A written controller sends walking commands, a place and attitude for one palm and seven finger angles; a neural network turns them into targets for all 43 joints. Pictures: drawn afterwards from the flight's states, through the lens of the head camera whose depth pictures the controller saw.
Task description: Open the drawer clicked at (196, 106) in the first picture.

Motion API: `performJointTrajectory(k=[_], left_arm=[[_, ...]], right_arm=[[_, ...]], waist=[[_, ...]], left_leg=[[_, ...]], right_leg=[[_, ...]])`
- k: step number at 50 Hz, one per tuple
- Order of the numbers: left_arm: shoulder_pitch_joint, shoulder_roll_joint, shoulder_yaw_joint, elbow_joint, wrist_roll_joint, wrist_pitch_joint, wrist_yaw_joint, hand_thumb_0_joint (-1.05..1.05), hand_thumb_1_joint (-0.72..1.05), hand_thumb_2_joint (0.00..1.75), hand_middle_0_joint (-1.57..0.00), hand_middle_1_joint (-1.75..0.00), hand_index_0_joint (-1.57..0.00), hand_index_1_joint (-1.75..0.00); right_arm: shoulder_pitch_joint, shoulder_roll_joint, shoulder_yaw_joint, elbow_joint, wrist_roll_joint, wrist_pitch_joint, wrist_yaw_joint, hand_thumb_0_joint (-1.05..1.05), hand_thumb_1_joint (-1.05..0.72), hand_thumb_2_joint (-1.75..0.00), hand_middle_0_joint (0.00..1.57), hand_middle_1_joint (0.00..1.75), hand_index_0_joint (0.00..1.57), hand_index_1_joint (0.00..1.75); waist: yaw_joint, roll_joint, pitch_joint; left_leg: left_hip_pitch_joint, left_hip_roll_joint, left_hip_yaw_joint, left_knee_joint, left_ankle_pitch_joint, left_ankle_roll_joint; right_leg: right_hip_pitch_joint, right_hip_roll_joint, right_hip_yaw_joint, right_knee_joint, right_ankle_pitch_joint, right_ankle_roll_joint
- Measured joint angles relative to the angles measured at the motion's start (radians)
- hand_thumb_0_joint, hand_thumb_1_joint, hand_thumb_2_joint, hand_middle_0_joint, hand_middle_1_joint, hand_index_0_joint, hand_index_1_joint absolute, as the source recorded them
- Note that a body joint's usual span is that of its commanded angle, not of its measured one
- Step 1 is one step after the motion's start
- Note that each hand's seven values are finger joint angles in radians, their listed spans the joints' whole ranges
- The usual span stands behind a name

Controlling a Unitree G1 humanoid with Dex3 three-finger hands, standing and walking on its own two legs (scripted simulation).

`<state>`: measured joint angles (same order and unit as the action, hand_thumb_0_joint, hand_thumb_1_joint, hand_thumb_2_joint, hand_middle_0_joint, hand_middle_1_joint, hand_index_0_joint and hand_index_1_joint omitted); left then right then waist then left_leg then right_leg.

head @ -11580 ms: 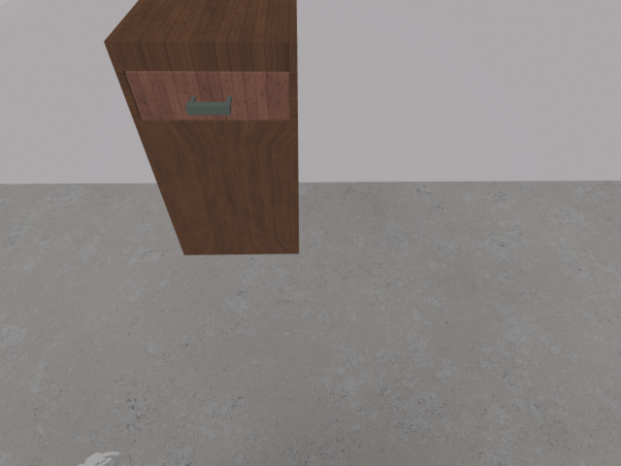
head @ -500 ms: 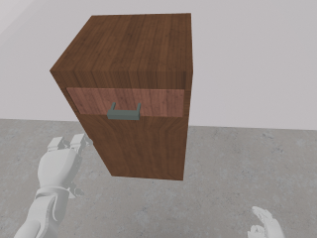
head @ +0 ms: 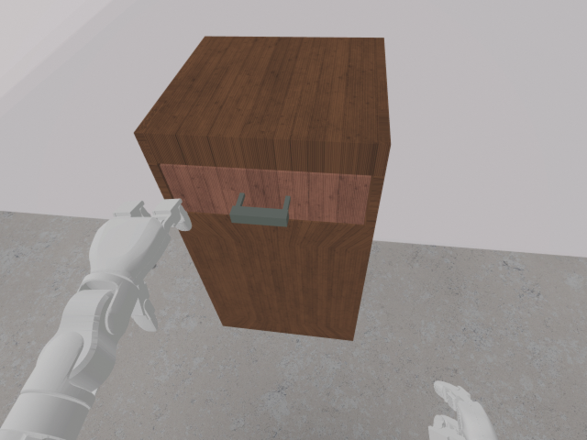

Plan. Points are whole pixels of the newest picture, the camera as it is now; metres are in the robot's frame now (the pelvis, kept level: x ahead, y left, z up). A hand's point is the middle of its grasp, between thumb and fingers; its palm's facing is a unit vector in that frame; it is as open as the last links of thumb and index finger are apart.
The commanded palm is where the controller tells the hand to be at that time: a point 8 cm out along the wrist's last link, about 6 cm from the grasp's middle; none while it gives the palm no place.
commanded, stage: raise the hand with hooked fingers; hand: left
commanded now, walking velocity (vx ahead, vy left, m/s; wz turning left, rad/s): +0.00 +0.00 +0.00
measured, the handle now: (261, 207) +0.55 +0.15 -0.06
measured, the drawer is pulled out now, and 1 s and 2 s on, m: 0.00 0.00 0.00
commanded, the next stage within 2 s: move the hooked fingers above the handle in 0.26 s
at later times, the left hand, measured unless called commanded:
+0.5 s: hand (162, 277) +0.30 +0.22 +0.07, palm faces +0.02 -0.08 -1.00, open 13.9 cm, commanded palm +0.29 +0.23 +0.12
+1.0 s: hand (202, 243) +0.38 +0.20 +0.04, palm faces -0.04 -0.05 -1.00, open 13.9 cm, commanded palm +0.37 +0.21 +0.10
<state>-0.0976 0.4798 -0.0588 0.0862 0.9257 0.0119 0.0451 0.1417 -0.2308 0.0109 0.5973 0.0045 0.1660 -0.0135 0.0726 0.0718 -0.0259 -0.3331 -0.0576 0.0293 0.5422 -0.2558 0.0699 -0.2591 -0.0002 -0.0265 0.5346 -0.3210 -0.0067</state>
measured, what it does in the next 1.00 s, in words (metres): stands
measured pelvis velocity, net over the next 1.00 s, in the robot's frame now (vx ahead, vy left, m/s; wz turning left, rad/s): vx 0.01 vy -0.03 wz -0.01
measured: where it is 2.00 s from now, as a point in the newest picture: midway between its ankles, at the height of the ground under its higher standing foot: outside the picture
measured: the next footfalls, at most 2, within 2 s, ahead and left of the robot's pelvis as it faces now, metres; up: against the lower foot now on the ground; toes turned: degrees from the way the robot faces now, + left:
none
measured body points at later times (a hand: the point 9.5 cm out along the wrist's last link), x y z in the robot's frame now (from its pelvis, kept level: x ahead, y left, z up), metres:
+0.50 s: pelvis -0.02 -0.01 +0.00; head +0.00 -0.03 +0.45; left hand +0.29 +0.23 +0.12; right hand +0.17 -0.23 -0.12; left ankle +0.01 +0.07 -0.73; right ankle -0.03 -0.12 -0.73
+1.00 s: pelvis +0.01 -0.03 -0.01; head +0.05 -0.05 +0.44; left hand +0.38 +0.20 +0.09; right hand +0.11 -0.29 -0.14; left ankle +0.01 +0.07 -0.73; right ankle -0.03 -0.12 -0.73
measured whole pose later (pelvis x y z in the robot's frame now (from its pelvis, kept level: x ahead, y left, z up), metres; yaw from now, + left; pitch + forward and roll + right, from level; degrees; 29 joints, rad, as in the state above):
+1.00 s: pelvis +0.01 -0.03 -0.01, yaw +0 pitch +9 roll +0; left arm -0.36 0.46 -0.09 0.49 0.99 -0.06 0.16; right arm 0.25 -0.27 -0.06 0.65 0.02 0.17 -0.05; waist 0.01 0.05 -0.08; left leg -0.49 -0.03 0.02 0.63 -0.29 0.04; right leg -0.42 0.03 -0.03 0.64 -0.37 -0.04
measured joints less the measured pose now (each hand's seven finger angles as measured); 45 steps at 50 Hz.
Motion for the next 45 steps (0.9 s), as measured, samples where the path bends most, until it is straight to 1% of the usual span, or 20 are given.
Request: performJointTrajectory(k=[4,8,12,15,21,26,29,34,40,45], left_arm=[[0.027,0.002,0.011,-0.020,-0.003,-0.023,0.009,0.00,-0.49,0.30,-0.32,-1.20,-0.32,-1.19],[0.042,0.001,0.011,-0.025,0.002,-0.037,0.037,0.00,-0.49,0.30,-0.32,-1.20,-0.32,-1.20],[0.046,0.001,0.008,-0.022,0.007,-0.039,0.066,0.00,-0.49,0.30,-0.32,-1.20,-0.32,-1.20],[0.041,0.000,0.003,-0.013,0.008,-0.029,0.078,0.00,-0.49,0.30,-0.32,-1.20,-0.32,-1.20],[0.023,-0.006,-0.015,0.016,0.009,-0.009,0.071,0.00,-0.49,0.30,-0.32,-1.20,-0.32,-1.20],[-0.058,-0.022,-0.056,0.109,0.022,-0.016,0.063,0.00,-0.49,0.30,-0.32,-1.20,-0.32,-1.20],[-0.115,-0.021,-0.064,0.181,0.037,-0.031,0.062,0.00,-0.49,0.30,-0.32,-1.20,-0.32,-1.20],[-0.192,-0.020,-0.058,0.268,0.045,-0.049,0.072,0.00,-0.49,0.30,-0.32,-1.20,-0.32,-1.20],[-0.218,-0.029,-0.038,0.318,0.047,-0.051,0.090,0.00,-0.49,0.30,-0.32,-1.20,-0.32,-1.20],[-0.234,-0.022,-0.026,0.369,0.055,-0.054,0.095,0.00,-0.49,0.30,-0.32,-1.20,-0.32,-1.20]], right_arm=[[0.024,-0.017,-0.016,0.006,-0.001,0.003,0.007,0.01,-0.91,-0.90,0.20,0.30,0.20,0.30],[0.039,-0.028,-0.030,0.017,-0.001,0.003,0.006,0.01,-0.91,-0.90,0.20,0.30,0.20,0.30],[0.042,-0.031,-0.037,0.027,0.002,0.001,0.003,0.01,-0.91,-0.90,0.20,0.30,0.20,0.30],[0.037,-0.028,-0.036,0.030,0.005,-0.002,0.000,0.01,-0.91,-0.90,0.20,0.30,0.20,0.30],[0.019,-0.017,-0.025,0.026,0.010,-0.010,-0.006,0.01,-0.91,-0.90,0.20,0.30,0.20,0.30],[0.006,-0.011,-0.014,0.027,0.013,-0.020,-0.017,0.01,-0.91,-0.90,0.20,0.30,0.20,0.30],[0.002,-0.005,-0.009,0.028,0.013,-0.023,-0.024,0.01,-0.91,-0.90,0.20,0.30,0.20,0.30],[0.017,-0.007,-0.017,0.026,0.013,-0.025,-0.029,0.01,-0.91,-0.90,0.20,0.30,0.20,0.30],[0.056,-0.024,-0.035,0.032,0.015,-0.010,-0.026,0.01,-0.91,-0.90,0.20,0.30,0.20,0.30],[0.086,-0.035,-0.049,0.040,0.017,0.000,-0.030,0.01,-0.91,-0.90,0.20,0.30,0.20,0.30]], waist=[[-0.003,0.000,0.006],[-0.003,-0.002,0.013],[-0.002,-0.002,0.014],[-0.003,-0.001,0.013],[-0.004,0.002,0.008],[-0.002,-0.003,0.004],[-0.007,-0.011,0.000],[-0.020,-0.016,-0.011],[-0.037,-0.015,-0.032],[-0.050,-0.019,-0.041]], left_leg=[[-0.008,-0.001,0.003,-0.006,0.008,0.003],[-0.020,-0.003,0.003,-0.003,0.013,0.004],[-0.026,-0.003,0.001,0.001,0.016,0.003],[-0.026,-0.003,0.001,0.000,0.019,0.002],[-0.016,0.000,-0.001,-0.007,0.025,-0.003],[-0.027,0.002,-0.010,0.000,0.026,-0.010],[-0.042,0.007,-0.012,0.009,0.024,-0.015],[-0.074,0.015,-0.013,0.031,0.011,-0.022],[-0.104,0.022,-0.004,0.052,-0.009,-0.027],[-0.127,0.027,-0.002,0.067,-0.023,-0.031]], right_leg=[[-0.010,-0.002,0.003,-0.003,0.008,0.003],[-0.022,-0.003,0.002,0.003,0.010,0.004],[-0.030,-0.004,0.000,0.011,0.010,0.003],[-0.031,-0.003,-0.001,0.014,0.011,0.001],[-0.025,0.000,-0.002,0.013,0.014,-0.004],[-0.036,0.002,-0.011,0.025,0.009,-0.011],[-0.051,0.006,-0.013,0.034,0.006,-0.017],[-0.082,0.014,-0.014,0.052,-0.004,-0.025],[-0.116,0.021,-0.005,0.074,-0.020,-0.030],[-0.141,0.026,-0.002,0.090,-0.034,-0.034]])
